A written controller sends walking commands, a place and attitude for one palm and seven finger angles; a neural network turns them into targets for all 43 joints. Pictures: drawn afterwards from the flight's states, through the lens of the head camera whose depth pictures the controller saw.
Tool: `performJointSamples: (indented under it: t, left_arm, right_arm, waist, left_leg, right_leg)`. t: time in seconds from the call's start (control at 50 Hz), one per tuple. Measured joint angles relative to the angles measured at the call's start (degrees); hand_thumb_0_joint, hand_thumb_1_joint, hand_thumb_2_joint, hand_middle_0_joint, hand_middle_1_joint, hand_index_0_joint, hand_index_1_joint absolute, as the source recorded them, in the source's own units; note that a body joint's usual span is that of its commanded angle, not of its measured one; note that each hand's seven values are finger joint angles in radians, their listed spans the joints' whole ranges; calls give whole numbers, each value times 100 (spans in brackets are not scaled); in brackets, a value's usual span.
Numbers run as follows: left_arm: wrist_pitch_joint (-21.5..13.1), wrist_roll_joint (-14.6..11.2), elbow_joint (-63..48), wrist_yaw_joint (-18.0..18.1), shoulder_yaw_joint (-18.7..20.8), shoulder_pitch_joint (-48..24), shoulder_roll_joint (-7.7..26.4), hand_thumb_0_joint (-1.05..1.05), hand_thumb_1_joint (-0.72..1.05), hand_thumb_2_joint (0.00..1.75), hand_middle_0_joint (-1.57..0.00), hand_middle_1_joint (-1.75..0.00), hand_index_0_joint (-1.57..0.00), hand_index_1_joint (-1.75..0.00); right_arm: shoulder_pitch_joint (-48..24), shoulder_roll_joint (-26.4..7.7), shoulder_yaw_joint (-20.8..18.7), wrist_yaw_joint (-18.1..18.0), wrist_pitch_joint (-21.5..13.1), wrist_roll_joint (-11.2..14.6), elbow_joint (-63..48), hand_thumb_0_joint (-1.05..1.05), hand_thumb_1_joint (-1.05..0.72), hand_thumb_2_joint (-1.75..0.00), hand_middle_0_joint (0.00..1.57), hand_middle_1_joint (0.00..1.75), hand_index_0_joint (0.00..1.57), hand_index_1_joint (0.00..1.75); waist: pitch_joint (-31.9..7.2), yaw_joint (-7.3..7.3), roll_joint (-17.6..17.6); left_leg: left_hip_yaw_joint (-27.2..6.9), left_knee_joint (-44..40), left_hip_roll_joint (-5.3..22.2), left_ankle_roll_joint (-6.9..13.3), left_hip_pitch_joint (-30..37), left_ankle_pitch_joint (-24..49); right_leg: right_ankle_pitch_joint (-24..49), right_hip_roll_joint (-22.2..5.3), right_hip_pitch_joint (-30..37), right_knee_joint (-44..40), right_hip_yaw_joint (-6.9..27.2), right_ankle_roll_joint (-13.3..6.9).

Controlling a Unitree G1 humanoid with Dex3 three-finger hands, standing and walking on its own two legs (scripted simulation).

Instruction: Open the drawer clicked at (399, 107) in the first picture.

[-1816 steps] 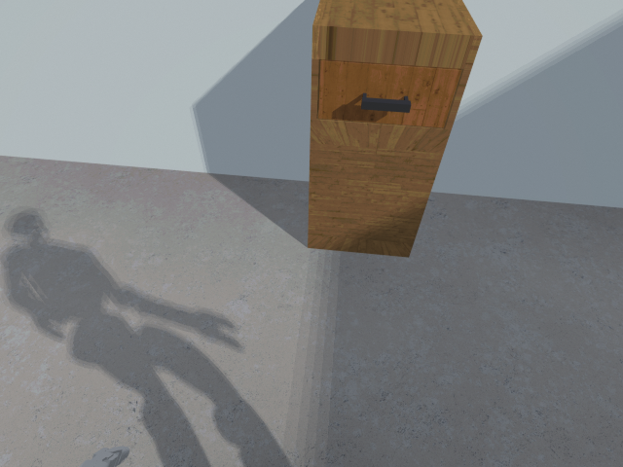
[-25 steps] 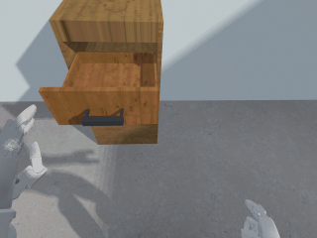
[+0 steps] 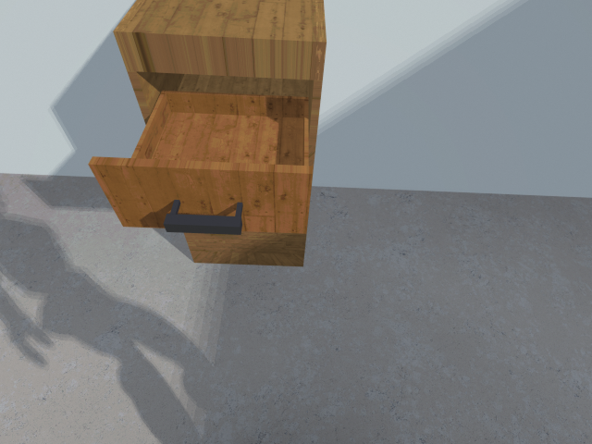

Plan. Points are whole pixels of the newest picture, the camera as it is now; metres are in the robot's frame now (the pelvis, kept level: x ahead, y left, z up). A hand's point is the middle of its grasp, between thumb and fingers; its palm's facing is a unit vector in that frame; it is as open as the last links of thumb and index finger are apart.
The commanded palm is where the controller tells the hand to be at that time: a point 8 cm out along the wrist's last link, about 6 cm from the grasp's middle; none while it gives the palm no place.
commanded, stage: let the arm hang, fingers relaxed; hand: left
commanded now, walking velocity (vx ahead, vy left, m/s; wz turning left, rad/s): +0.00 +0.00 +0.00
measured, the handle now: (206, 215) +0.49 +0.21 -0.06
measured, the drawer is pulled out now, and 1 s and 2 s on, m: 0.30 0.30 0.30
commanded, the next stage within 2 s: look to check the result in 0.56 s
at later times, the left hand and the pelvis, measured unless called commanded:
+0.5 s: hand out of the picture +0.00 +0.17 -0.17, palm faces +0.01 -0.99 -0.16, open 7.3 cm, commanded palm none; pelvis +0.00 +0.01 +0.00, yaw -2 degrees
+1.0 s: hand out of the picture -0.02 +0.16 -0.17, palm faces +0.01 -0.99 -0.15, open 7.3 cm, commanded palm none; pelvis +0.00 +0.01 +0.00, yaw -2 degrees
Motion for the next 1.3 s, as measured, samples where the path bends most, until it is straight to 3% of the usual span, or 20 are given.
performJointSamples:
  t: [0.28, 1.3]
  left_arm:
    - [-146, 8, 625, 43, -200, -246, -452, 0, 91, 89, -20, -30, -20, -29]
    - [-207, 13, 758, 86, -134, -156, -570, 0, 91, 89, -19, -30, -20, -29]
  right_arm:
    - [-110, 337, 114, -10, -66, 23, 528, 2, -92, -90, 20, 30, 20, 30]
    - [26, 470, 53, -49, -117, 19, 616, 0, -90, -90, 20, 30, 20, 30]
  waist:
    - [-160, -71, 143]
    - [-90, -106, 77]
  left_leg:
    - [162, -455, -78, 63, 451, 163]
    - [162, -469, -30, 6, 408, 165]
  right_leg:
    - [106, -72, 317, -257, 168, 73]
    - [93, -25, 252, -238, 168, 17]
